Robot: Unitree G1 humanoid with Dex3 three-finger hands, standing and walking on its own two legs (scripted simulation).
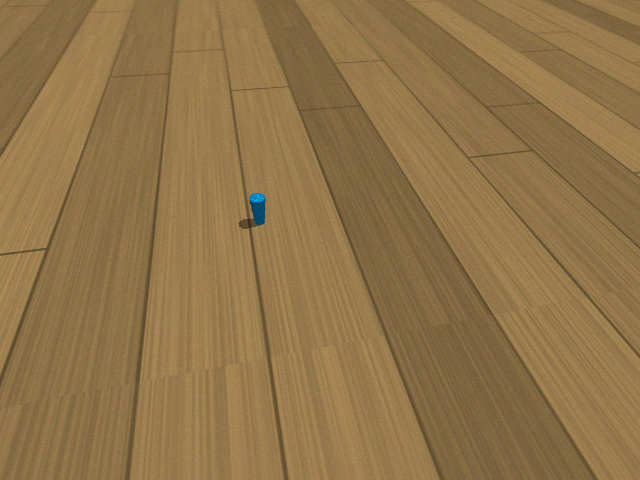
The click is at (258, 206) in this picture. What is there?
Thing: tapered cup
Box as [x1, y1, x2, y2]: [249, 193, 264, 224]
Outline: 254,193 249,197 255,222 257,224 261,224 264,222 264,196 260,193
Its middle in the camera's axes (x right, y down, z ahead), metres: -0.28 -0.16 +1.78
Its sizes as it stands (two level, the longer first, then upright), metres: 0.070 0.070 0.147
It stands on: the floor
